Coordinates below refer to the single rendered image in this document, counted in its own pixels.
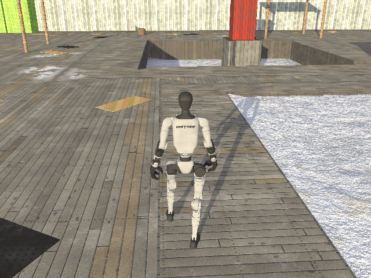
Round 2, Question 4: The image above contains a right robot upper arm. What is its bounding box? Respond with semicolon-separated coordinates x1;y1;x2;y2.
198;116;212;148

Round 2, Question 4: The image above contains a left robot upper arm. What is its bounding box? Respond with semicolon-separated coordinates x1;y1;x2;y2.
159;117;173;149

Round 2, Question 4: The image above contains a robot right hand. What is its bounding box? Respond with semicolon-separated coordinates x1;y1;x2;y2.
204;160;217;172

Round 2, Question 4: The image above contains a robot left hand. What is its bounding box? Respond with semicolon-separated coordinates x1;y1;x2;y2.
150;165;163;180

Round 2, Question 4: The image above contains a robot left forearm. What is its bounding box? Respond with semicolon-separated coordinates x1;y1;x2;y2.
151;141;164;167

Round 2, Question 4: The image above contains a robot right shin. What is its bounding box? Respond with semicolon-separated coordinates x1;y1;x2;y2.
192;200;202;241

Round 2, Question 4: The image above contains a robot right forearm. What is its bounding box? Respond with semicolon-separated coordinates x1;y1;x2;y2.
206;139;217;162

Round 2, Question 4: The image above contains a robot left foot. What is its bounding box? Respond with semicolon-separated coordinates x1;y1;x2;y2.
166;210;174;222

